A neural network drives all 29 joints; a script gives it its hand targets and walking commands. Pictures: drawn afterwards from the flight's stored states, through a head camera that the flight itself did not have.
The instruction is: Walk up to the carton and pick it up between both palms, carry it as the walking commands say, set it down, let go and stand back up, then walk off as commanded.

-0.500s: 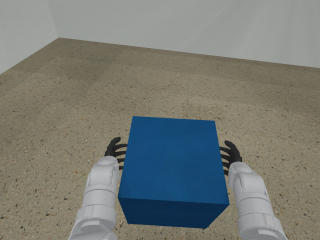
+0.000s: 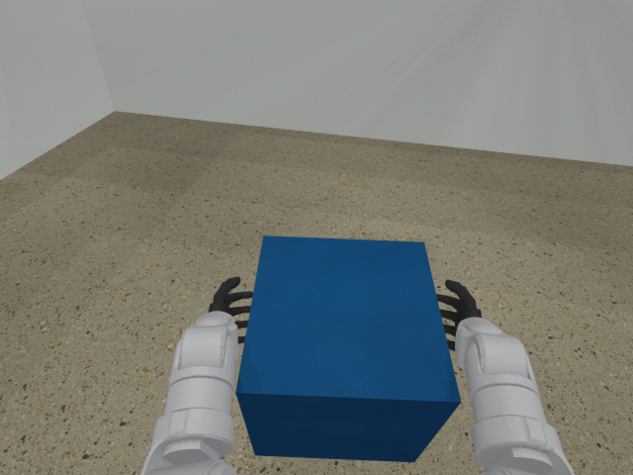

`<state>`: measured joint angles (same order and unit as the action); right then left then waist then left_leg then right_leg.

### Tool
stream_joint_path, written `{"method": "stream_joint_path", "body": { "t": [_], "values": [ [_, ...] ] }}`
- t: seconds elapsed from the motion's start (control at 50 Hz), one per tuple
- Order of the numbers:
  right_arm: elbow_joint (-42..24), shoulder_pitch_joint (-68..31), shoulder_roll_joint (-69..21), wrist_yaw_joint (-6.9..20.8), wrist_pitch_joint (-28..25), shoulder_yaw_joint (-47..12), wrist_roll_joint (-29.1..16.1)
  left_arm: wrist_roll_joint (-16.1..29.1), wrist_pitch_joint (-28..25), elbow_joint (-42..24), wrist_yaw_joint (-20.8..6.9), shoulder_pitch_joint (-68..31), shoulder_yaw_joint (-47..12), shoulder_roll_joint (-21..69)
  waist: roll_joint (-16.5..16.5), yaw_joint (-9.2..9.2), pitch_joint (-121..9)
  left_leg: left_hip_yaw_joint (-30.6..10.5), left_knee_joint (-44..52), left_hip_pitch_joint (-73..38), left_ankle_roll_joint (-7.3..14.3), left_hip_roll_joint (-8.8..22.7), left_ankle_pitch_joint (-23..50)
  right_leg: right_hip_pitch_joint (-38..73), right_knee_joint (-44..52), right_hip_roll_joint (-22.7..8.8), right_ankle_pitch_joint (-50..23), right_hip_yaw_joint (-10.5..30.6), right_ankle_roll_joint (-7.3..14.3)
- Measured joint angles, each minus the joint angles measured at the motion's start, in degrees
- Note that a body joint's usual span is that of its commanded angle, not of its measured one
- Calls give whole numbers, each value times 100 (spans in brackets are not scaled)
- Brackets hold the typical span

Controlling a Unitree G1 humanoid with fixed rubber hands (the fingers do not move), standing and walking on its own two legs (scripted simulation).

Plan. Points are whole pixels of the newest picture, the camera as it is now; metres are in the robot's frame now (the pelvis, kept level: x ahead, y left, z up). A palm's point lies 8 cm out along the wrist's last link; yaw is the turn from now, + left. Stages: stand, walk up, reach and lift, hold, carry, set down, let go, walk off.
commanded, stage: reach and lift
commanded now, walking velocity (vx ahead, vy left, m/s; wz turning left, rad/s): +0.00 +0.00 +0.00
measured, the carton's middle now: (339, 349) +0.34 +0.00 -0.02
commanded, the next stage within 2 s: hold in 0.78 s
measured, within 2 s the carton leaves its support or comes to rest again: neither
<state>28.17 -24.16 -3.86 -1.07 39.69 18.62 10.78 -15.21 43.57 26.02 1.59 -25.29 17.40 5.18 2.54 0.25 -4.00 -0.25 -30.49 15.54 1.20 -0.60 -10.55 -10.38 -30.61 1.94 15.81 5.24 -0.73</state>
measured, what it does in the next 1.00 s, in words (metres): stands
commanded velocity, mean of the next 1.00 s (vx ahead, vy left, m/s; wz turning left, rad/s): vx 0.00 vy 0.00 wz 0.00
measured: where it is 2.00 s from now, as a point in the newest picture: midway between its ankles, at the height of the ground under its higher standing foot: outside the picture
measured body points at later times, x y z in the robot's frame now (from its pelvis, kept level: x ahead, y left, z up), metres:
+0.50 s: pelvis +0.01 +0.00 +0.00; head -0.04 +0.02 +0.45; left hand +0.32 +0.16 +0.04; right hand +0.32 -0.17 +0.05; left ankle +0.07 +0.11 -0.73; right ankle +0.01 -0.13 -0.73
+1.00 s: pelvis +0.00 +0.00 +0.00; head -0.05 +0.02 +0.45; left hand +0.31 +0.16 +0.04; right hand +0.31 -0.17 +0.05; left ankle +0.07 +0.11 -0.73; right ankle +0.01 -0.13 -0.73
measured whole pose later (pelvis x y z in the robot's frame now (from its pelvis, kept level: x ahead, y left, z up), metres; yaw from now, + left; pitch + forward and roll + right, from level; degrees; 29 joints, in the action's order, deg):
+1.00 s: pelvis +0.00 +0.00 +0.00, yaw +0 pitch -5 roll -1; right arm 20.9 -17.7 -4.8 -1.0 41.0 15.3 11.1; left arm -15.5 45.0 17.5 1.1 -20.0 17.4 7.8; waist 2.5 0.2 -3.1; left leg -0.3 -29.4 14.6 1.2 -0.6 -10.1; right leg -9.6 -29.6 1.9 15.4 5.4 -0.7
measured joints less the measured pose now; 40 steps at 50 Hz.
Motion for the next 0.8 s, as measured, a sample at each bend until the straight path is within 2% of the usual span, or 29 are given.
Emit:
{"method": "stream_joint_path", "body": {
  "t": [0.14, 0.44, 0.8],
  "values": [
    [-27, -11, 0, 38, 1, 7, 28, -27, 53, -108, 0, 2, 0, 25, 0, -1, 87, 0, 31, -10, -3, 0, 4, 0, 12, 0, 2, 2, 0],
    [-507, 382, -49, 46, 64, -235, 28, -27, 135, -609, -20, 309, 0, 163, 0, -1, 95, 0, 107, -30, -4, 0, 10, 21, 96, -3, -8, 7, 0],
    [-662, 556, -83, 0, 130, -324, 29, -27, 145, -753, -47, 440, 0, 208, 0, -1, 95, 0, 108, -74, -4, -2, 38, 64, 96, -4, -37, 10, 0]
  ]
}}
